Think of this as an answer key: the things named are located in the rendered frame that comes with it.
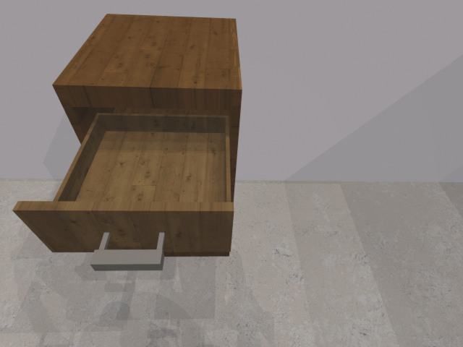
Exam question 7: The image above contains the drawer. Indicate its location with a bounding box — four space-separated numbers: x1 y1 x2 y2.
12 113 234 252

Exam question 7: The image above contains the cabinet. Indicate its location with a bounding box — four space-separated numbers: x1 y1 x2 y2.
53 14 242 257

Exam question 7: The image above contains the handle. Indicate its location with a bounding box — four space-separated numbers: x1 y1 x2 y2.
90 232 165 271

